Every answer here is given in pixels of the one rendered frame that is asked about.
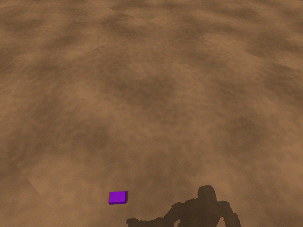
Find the small box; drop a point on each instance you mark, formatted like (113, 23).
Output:
(117, 197)

